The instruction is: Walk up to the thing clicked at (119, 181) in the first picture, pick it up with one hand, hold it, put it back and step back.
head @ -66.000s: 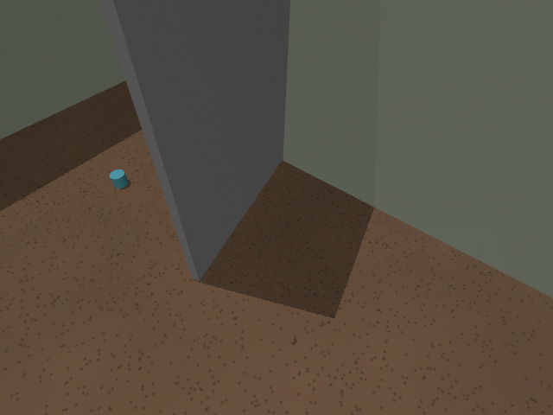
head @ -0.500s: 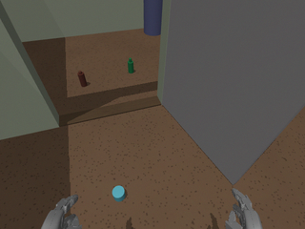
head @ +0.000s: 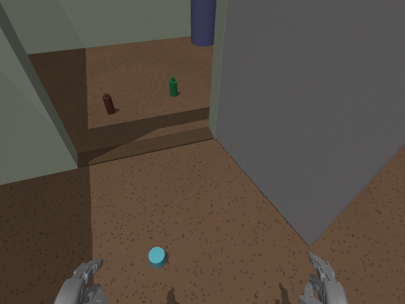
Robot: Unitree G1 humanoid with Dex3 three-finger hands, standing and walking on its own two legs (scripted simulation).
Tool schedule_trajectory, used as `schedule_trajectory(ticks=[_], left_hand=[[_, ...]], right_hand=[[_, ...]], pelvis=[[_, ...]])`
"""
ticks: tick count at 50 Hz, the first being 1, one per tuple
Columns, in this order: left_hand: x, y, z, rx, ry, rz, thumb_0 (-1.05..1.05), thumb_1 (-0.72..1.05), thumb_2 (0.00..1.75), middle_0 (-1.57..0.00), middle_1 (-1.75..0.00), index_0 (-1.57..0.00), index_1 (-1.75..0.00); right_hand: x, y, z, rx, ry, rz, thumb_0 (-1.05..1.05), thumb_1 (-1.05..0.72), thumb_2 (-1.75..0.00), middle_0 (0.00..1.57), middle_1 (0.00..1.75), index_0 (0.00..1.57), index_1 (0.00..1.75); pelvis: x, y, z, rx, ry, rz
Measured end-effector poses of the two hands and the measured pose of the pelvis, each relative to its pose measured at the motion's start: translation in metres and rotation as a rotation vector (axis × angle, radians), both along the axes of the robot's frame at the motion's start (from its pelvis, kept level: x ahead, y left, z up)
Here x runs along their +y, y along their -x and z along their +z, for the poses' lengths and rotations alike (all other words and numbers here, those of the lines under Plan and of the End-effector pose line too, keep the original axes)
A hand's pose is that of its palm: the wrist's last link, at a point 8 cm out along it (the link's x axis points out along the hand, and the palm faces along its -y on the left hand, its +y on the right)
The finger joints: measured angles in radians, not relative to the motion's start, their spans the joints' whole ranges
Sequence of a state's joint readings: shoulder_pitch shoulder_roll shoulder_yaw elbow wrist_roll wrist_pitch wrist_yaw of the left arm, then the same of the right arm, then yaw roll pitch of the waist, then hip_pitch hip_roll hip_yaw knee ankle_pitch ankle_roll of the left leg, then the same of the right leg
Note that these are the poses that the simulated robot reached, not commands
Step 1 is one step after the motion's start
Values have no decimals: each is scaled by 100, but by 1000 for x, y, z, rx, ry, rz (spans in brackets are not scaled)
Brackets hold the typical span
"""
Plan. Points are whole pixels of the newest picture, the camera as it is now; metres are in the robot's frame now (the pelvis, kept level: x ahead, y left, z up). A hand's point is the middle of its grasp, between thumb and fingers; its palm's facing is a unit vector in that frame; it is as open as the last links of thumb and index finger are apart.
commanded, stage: home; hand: left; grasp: from above
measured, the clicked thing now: (157, 257) +0.46 +0.18 -0.68
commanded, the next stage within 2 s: stand in 0.50 s
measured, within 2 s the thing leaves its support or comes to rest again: neither
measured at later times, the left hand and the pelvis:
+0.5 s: hand out of the picture +0.16 +0.18 -0.05, palm faces +0.05 -0.98 -0.20, open 7.4 cm; pelvis +0.00 +0.00 +0.00, yaw +0 degrees
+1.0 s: hand out of the picture +0.07 +0.24 -0.11, palm faces +0.03 -0.95 -0.32, open 7.4 cm; pelvis -0.01 +0.00 +0.05, yaw +0 degrees
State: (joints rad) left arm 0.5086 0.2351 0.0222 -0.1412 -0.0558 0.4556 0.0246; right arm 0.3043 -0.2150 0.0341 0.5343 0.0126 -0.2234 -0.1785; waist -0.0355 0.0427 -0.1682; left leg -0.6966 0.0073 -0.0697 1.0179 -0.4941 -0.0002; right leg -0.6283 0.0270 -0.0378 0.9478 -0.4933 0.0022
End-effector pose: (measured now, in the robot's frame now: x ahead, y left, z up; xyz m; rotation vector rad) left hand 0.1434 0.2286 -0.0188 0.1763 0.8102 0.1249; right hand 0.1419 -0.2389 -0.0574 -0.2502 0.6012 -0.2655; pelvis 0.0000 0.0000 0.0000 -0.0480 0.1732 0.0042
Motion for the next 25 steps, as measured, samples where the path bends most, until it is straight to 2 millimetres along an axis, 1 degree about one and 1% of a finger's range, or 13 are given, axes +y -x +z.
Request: schedule_trajectory(ticks=[14, 25], left_hand=[[1, 1, 0, 1, -3, -2, 1, 90, 90, -20, -30, -20, -30], [-2, 5, -1, 5, 2, 5, 1, 90, 90, -20, -30, -20, -30]], right_hand=[[1, -1, 0, -7, -6, 3, 2, -91, -90, 21, 30, 20, 30], [0, 1, 1, -10, -8, 4, 2, -91, -90, 21, 30, 20, 30]], pelvis=[[1, 1, 0, -2, -1, 0], [-1, 4, 0, -4, -1, 2]])
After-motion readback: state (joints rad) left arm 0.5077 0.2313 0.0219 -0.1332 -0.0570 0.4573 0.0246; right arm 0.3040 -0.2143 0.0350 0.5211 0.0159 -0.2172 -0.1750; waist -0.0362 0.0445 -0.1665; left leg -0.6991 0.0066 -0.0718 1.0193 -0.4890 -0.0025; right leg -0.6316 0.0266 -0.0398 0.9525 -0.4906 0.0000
